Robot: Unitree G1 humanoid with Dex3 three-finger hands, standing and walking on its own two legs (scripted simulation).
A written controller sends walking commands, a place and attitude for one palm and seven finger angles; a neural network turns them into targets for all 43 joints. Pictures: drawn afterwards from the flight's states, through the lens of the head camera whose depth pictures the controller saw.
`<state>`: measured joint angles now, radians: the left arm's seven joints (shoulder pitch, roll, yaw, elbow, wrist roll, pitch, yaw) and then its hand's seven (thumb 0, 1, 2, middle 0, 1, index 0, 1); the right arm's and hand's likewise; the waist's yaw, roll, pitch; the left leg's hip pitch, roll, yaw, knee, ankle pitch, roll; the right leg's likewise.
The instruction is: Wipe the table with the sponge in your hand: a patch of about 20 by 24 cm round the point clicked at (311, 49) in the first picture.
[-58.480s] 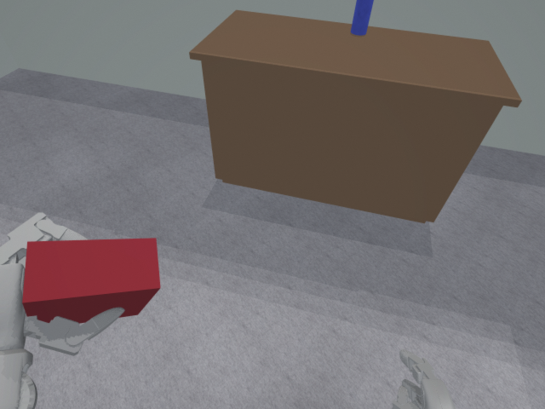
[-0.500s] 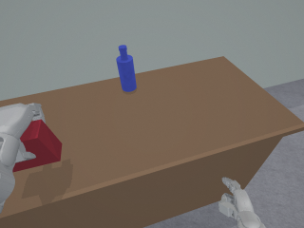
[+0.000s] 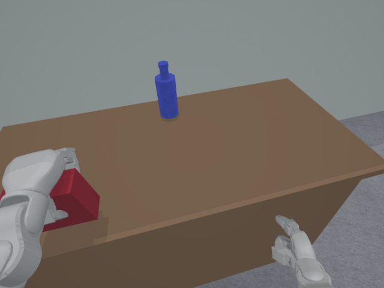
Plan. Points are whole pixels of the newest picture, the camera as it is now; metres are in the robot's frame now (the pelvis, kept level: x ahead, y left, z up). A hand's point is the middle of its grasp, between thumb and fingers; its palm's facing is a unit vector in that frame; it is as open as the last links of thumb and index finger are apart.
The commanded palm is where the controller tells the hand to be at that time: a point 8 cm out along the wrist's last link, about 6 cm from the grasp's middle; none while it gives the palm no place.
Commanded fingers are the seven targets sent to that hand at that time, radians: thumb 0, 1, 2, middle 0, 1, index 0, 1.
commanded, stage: bring the sponge back beside the body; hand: left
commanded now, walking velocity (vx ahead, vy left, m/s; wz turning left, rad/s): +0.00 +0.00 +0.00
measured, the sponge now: (59, 206) +0.20 +0.33 +0.07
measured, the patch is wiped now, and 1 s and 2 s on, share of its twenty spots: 1.00 1.00 1.00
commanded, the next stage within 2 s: step back with the hand held close in 0.94 s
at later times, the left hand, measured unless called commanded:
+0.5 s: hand (83, 208) +0.19 +0.25 +0.11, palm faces +0.07 -0.12 -0.99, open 9.7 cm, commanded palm +0.16 +0.25 +0.19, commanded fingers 0.00 0.10 1.30 -1.20 -1.60 -1.20 -1.60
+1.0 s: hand (100, 208) +0.20 +0.22 +0.11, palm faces +0.09 -0.15 -0.99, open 9.7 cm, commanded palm +0.16 +0.22 +0.19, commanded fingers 0.00 0.10 1.30 -1.20 -1.60 -1.20 -1.60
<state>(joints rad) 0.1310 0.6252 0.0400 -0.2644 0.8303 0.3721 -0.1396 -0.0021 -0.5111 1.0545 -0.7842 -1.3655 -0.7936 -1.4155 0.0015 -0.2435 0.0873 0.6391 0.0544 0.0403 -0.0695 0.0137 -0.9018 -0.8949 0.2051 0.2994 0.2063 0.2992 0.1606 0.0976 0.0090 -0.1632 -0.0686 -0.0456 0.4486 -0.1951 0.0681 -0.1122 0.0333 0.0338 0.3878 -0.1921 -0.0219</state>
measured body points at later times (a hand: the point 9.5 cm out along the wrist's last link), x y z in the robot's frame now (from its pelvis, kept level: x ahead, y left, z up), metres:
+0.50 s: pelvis +0.00 -0.03 +0.00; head -0.04 -0.07 +0.44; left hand +0.18 +0.25 +0.17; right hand +0.25 -0.23 -0.06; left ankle +0.03 +0.07 -0.74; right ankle +0.02 -0.13 -0.74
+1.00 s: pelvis +0.00 -0.06 +0.00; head -0.05 -0.10 +0.44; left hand +0.19 +0.22 +0.17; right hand +0.25 -0.26 -0.06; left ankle +0.03 +0.07 -0.74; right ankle +0.02 -0.13 -0.74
